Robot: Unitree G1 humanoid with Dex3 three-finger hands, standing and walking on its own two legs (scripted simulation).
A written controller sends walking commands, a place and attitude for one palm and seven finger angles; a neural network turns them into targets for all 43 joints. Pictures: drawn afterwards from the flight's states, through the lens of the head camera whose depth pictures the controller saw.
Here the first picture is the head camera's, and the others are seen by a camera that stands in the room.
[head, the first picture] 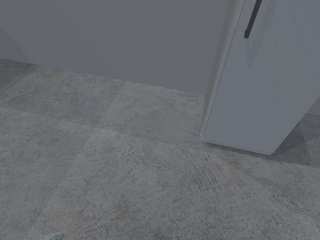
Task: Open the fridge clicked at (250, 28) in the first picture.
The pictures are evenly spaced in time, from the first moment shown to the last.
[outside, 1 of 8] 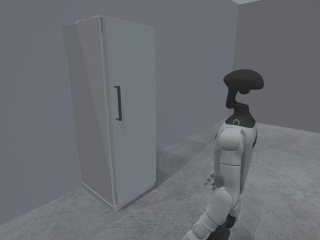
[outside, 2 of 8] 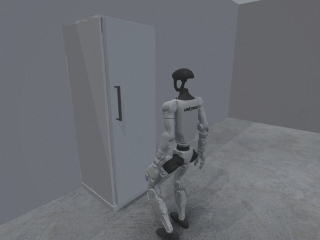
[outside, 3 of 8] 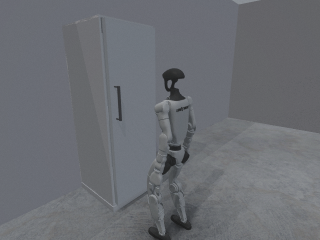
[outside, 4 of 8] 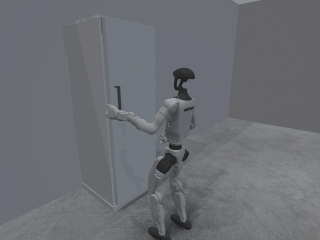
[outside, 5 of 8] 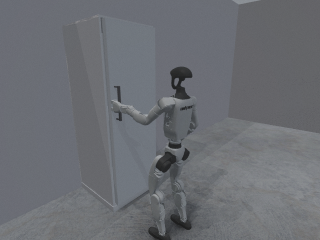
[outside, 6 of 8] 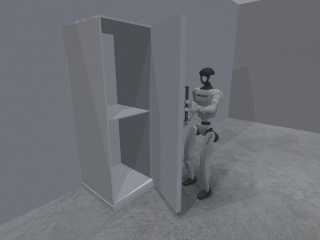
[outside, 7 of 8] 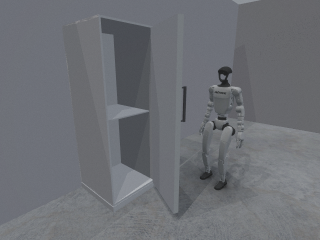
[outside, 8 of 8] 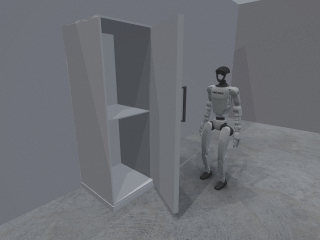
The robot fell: no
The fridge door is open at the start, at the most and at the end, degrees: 0 72 64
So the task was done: yes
